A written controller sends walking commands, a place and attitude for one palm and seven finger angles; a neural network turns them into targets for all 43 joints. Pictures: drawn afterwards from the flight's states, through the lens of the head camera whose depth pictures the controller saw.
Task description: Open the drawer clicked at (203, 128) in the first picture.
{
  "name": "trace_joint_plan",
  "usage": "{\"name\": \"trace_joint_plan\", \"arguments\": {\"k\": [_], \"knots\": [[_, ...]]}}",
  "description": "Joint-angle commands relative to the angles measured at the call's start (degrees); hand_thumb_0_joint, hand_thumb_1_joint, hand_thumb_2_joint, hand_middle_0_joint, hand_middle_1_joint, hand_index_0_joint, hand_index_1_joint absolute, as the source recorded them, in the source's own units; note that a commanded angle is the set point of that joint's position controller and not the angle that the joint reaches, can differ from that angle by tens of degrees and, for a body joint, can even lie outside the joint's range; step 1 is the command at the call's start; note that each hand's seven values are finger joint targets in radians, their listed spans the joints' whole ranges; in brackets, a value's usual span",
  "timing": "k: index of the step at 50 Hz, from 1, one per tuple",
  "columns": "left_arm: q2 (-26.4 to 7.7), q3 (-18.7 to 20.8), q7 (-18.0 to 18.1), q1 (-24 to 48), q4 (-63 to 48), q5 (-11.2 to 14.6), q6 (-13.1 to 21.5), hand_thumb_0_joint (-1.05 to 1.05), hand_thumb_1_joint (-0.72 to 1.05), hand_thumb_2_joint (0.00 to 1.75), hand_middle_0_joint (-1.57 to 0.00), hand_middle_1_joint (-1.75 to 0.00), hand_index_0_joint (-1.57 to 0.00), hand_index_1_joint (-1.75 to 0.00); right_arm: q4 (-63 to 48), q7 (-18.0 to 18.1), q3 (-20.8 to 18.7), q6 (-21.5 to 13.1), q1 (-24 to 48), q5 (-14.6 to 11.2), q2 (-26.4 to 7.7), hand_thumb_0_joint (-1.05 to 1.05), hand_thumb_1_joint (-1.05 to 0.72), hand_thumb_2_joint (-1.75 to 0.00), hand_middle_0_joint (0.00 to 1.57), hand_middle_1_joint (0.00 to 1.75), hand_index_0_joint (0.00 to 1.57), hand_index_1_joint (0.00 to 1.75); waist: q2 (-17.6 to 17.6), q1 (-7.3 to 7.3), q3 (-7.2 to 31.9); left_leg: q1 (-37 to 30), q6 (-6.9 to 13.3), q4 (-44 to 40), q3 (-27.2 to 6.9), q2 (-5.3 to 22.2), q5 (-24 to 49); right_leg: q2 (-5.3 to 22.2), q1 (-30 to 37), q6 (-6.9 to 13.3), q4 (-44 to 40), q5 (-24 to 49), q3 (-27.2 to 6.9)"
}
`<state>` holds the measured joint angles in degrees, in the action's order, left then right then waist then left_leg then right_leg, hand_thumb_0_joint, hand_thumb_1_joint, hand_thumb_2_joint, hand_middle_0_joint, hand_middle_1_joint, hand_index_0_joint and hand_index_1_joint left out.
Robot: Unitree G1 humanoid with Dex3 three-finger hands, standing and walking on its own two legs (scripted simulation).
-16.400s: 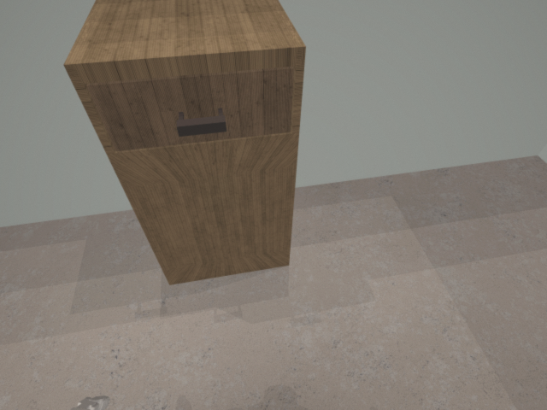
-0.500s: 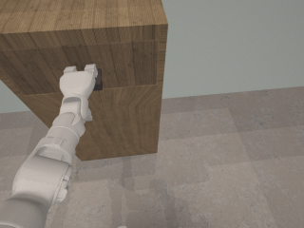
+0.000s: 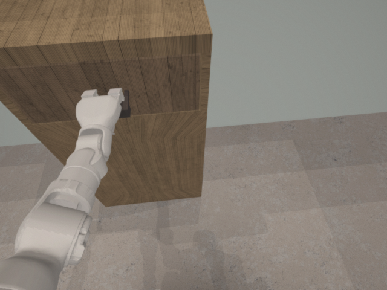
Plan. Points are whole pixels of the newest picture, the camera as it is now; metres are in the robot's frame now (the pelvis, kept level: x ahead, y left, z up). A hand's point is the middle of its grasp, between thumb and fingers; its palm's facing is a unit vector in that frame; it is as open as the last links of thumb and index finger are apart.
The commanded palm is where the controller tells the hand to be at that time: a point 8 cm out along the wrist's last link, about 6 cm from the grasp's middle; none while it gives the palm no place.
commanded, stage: pull the drawer open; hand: left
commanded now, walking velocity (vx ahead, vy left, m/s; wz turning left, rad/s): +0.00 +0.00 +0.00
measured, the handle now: (106, 103) +0.53 +0.19 +0.05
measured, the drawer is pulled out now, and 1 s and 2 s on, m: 0.00 0.03 0.08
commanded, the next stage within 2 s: none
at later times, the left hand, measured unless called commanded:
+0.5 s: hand (107, 135) +0.45 +0.18 +0.03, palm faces -0.02 -0.05 -1.00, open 6.1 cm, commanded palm +0.43 +0.18 +0.09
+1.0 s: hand (107, 136) +0.45 +0.18 +0.03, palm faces -0.03 -0.03 -1.00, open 6.1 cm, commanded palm +0.42 +0.18 +0.09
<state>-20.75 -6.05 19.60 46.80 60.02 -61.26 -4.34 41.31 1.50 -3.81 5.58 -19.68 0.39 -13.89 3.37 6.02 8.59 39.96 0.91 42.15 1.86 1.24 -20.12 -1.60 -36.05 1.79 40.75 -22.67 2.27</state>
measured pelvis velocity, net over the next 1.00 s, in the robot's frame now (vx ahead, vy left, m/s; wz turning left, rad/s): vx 0.00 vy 0.00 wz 0.01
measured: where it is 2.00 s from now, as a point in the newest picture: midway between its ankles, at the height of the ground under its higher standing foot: outside the picture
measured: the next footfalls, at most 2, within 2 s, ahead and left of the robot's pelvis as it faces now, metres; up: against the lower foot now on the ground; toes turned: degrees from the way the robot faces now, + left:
none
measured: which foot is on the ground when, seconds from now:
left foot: down 0.00-1.00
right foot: down 0.00-1.00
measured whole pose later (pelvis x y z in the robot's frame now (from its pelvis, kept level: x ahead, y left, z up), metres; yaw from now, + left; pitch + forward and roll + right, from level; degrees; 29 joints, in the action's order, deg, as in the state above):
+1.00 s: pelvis +0.00 +0.00 +0.00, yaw +0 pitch +16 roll +0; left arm -18.9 -7.2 19.9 41.2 54.9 -60.8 -4.3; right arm 41.0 1.8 -4.1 6.5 -17.7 0.2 -13.8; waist 3.3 4.2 8.2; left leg 36.9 0.6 40.8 1.7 0.9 -19.6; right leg -1.4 -33.3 2.1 40.1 -22.6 2.3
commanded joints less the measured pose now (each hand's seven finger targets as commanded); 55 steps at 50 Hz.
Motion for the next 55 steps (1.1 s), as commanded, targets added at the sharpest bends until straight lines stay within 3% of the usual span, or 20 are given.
{"name": "trace_joint_plan", "arguments": {"k": [1, 3, 5, 9, 14, 17, 21, 23, 24, 25, 26, 27, 28, 32, 37, 47, 50, 51, 53, 55], "knots": [[-11.96, 3.19, 2.25, 27.75, -11.5, 0.45, 0.55, 0.0, 0.9, 0.9, -0.4, -1.35, -0.4, -1.35, -3.19, 0.52, -2.79, -0.76, -6.58, -0.15, -8.45, 0.0, -0.9, -0.9, 0.2, 0.3, 0.2, 0.3, -1.2, 1.72, 23.96, -17.74, 2.16, -0.75, -0.23, -2.66, 26.1, -1.43, 9.66, -0.35, -3.7, 29.65, -1.69], [-14.38, 4.82, 2.29, 27.14, -10.67, 0.26, 0.44, 0.0, 0.9, 0.9, -0.4, -1.35, -0.4, -1.35, -3.28, 0.74, -2.56, -0.67, -6.45, -0.25, -8.69, 0.0, -0.9, -0.9, 0.2, 0.3, 0.2, 0.3, -2.11, 1.27, 23.36, -16.14, 2.15, -1.11, -0.19, -2.75, 24.91, -1.34, 10.51, -0.42, -3.62, 29.67, -1.77], [-11.75, 2.75, 2.17, 29.29, -11.63, 0.2, 0.62, 0.0, 0.9, 0.9, -0.4, -1.35, -0.4, -1.35, -3.07, 0.68, -2.76, -0.87, -6.38, -0.27, -8.5, 0.0, -0.9, -0.9, 0.2, 0.3, 0.2, 0.3, -0.64, 2.08, 22.97, -17.43, 2.09, -0.89, -0.22, -2.57, 25.77, -1.33, 8.9, -0.27, -3.74, 29.09, -1.68], [-9.76, 2.77, 2.04, 22.45, -12.57, 0.6, 0.98, 0.0, 0.9, 0.9, -0.4, -1.35, -0.4, -1.35, -4.01, 0.1, -3.03, -0.84, -6.02, -0.17, -8.16, 0.0, -0.9, -0.9, 0.2, 0.3, 0.2, 0.3, -0.14, -0.07, 25.03, -19.74, 1.91, -1.14, -0.33, -2.32, 28.21, -1.67, 9.82, -0.01, -3.57, 29.15, -1.2], [-6.5, 1.11, 1.65, 17.68, -16.67, 1.11, 1.33, 0.0, 0.9, 0.9, -0.4, -1.35, -0.4, -1.35, -4.71, -0.5, -3.43, -0.61, -4.82, -0.23, -8.08, 0.0, -0.9, -0.9, 0.2, 0.3, 0.2, 0.3, -0.39, -0.84, 24.31, -21.6, 1.89, -1.42, -0.4, -1.79, 31.3, -1.75, 9.8, -0.02, -3.77, 30.29, -0.87], [-7.68, 2.65, 1.5, 12.97, -20.82, 1.64, 1.14, 0.0, 0.9, 0.9, -0.4, -1.35, -0.4, -1.35, -5.31, -0.84, -3.52, -0.27, -4.02, -0.18, -8.22, 0.0, -0.9, -0.9, 0.2, 0.3, 0.2, 0.3, -0.93, -2.32, 26.42, -22.93, 1.96, -1.53, -0.28, -1.74, 35.1, -1.62, 12.63, -0.11, -3.6, 33.92, -1.05], [-5.6, 1.41, 1.11, 7.29, -23.59, 2.34, -0.26, 0.0, 0.9, 0.9, -0.4, -1.35, -0.4, -1.35, -6.0, -1.07, -3.4, 0.06, -2.05, -0.62, -8.14, 0.0, -0.9, -0.9, 0.2, 0.3, 0.2, 0.3, -3.12, -2.38, 22.5, -22.45, 2.07, -2.47, -0.14, -1.77, 35.21, -1.52, 13.57, -0.19, -4.43, 35.11, -0.74], [-7.68, 2.91, 1.27, 5.98, -25.2, 2.04, -0.76, 0.0, 0.9, 0.9, -0.4, -1.35, -0.4, -1.35, -6.32, -0.91, -3.28, 0.28, -1.19, -0.63, -8.26, 0.0, -0.9, -0.9, 0.2, 0.3, 0.2, 0.3, -3.23, -3.26, 22.75, -22.09, 2.04, -3.06, 0.09, -2.04, 33.91, -1.43, 15.0, -0.14, -4.51, 35.09, -0.99], [-8.35, 1.75, 1.59, 14.81, -24.68, 1.52, -0.8, 0.0, 0.9, 0.9, -0.4, -1.35, -0.4, -1.35, -5.16, -0.47, -3.04, 0.39, -1.34, -0.64, -8.49, 0.0, -0.9, -0.9, 0.2, 0.3, 0.2, 0.3, -3.38, -0.61, 20.14, -21.74, 2.04, -2.98, 0.01, -2.08, 31.48, -1.33, 12.91, -0.25, -4.87, 34.33, -0.91], [-10.19, 2.56, 1.92, 19.88, -23.26, 0.82, -0.79, 0.0, 0.9, 0.9, -0.4, -1.35, -0.4, -1.35, -4.29, 0.0, -3.01, 0.45, -1.95, -0.64, -8.46, 0.0, -0.9, -0.9, 0.2, 0.3, 0.2, 0.3, -3.97, 0.06, 19.17, -20.5, 2.02, -2.87, -0.08, -2.25, 29.56, -1.21, 12.27, -0.21, -4.81, 32.42, -1.1], [-8.57, 1.35, 2.13, 19.53, -22.48, 0.43, -0.84, 0.0, 0.9, 0.9, -0.4, -1.35, -0.4, -1.35, -4.4, 0.03, -3.13, 0.27, -1.94, -0.57, -8.08, 0.0, -0.9, -0.9, 0.2, 0.3, 0.2, 0.3, -2.29, -0.37, 20.05, -21.27, 2.04, -3.1, 0.14, -2.48, 29.04, -1.25, 11.94, -0.16, -4.92, 31.79, -1.18], [-10.96, 3.91, 2.45, 17.15, -19.71, -0.16, -1.2, 0.0, 0.9, 0.9, -0.4, -1.35, -0.4, -1.35, -3.96, 0.31, -3.04, 0.37, -1.99, -0.58, -8.09, 0.0, -0.9, -0.9, 0.2, 0.3, 0.2, 0.3, -2.56, -1.15, 20.36, -21.11, 1.96, -2.93, 0.08, -2.51, 29.16, -1.29, 12.08, 0.13, -4.49, 31.31, -1.01], [-8.42, 1.54, 2.5, 18.04, -20.08, -0.12, -1.32, 0.0, 0.9, 0.9, -0.4, -1.35, -0.4, -1.35, -4.4, 0.31, -2.84, 0.34, -1.5, -0.46, -7.91, 0.0, -0.9, -0.9, 0.2, 0.3, 0.2, 0.3, -1.28, -0.93, 20.62, -21.26, 1.88, -2.93, 0.22, -2.76, 28.69, -1.2, 11.61, 0.06, -4.63, 30.99, -1.14], [-9.5, 2.85, 2.52, 18.8, -18.61, 0.06, -0.66, 0.0, 0.9, 0.9, -0.4, -1.35, -0.4, -1.35, -4.39, 0.61, -2.83, 0.37, -1.33, -0.32, -7.69, 0.0, -0.9, -0.9, 0.2, 0.3, 0.2, 0.3, -1.87, -0.94, 21.91, -21.27, 1.9, -2.23, 0.17, -2.77, 29.32, -1.0, 12.22, 0.0, -4.12, 32.29, -1.36], [-6.96, 0.9, 2.5, 20.56, -19.22, 0.29, 0.43, 0.0, 0.9, 0.9, -0.4, -1.35, -0.4, -1.35, -4.93, 0.54, -2.87, 0.06, -1.37, -0.24, -7.52, 0.0, -0.9, -0.9, 0.2, 0.3, 0.2, 0.3, -1.7, -0.5, 22.47, -21.7, 1.88, -1.72, -0.11, -2.68, 30.11, -1.03, 11.12, -0.05, -3.7, 32.22, -1.25], [-8.81, 2.09, 3.0, 20.99, -16.91, 0.3, 0.44, 0.0, 0.9, 0.9, -0.4, -1.35, -0.4, -1.35, -4.51, 0.67, -2.84, -0.1, -2.01, -0.31, -7.73, 0.0, -0.9, -0.9, 0.2, 0.3, 0.2, 0.3, -1.99, -0.24, 22.05, -19.35, 2.01, -1.98, 0.07, -2.92, 25.6, -1.07, 11.37, -0.08, -4.32, 30.1, -1.55], [-9.4, 3.43, 2.7, 16.46, -17.77, 0.65, 0.72, 0.0, 0.9, 0.9, -0.4, -1.35, -0.4, -1.35, -4.95, 0.56, -3.0, -0.06, -1.72, -0.34, -7.76, 0.0, -0.9, -0.9, 0.2, 0.3, 0.2, 0.3, -2.48, -1.92, 24.16, -19.76, 1.95, -2.5, 0.16, -2.9, 26.27, -1.13, 13.78, 0.17, -4.39, 30.55, -1.58], [-7.54, 2.01, 2.34, 14.02, -17.53, 1.09, 0.66, 0.0, 0.9, 0.9, -0.4, -1.35, -0.4, -1.35, -5.27, 0.41, -2.86, 0.05, -1.55, -0.46, -7.56, 0.0, -0.9, -0.9, 0.2, 0.3, 0.2, 0.3, -1.99, -2.03, 23.5, -19.49, 1.97, -2.87, 0.36, -3.0, 26.07, -1.06, 14.08, 0.09, -4.51, 31.13, -1.52], [-8.39, 3.13, 1.96, 10.0, -18.34, 1.53, 0.69, 0.0, 0.9, 0.9, -0.4, -1.35, -0.4, -1.35, -5.81, 0.23, -2.8, 0.11, -0.91, -0.75, -7.64, 0.0, -0.9, -0.9, 0.2, 0.3, 0.2, 0.3, -2.62, -3.19, 21.7, -18.5, 1.92, -3.63, 0.57, -2.84, 25.33, -1.1, 14.88, 0.18, -4.74, 30.77, -1.41], [-7.21, 2.83, 1.5, 5.37, -21.78, 2.27, 0.78, 0.0, 0.9, 0.9, -0.4, -1.35, -0.4, -1.35, -6.7, -0.06, -2.98, 0.08, -0.05, -0.85, -7.73, 0.0, -0.9, -0.9, 0.2, 0.3, 0.2, 0.3, -3.48, -4.09, 23.24, -19.43, 1.99, -4.01, 0.66, -2.78, 27.49, -1.06, 17.15, 0.21, -5.03, 33.24, -1.6]]}}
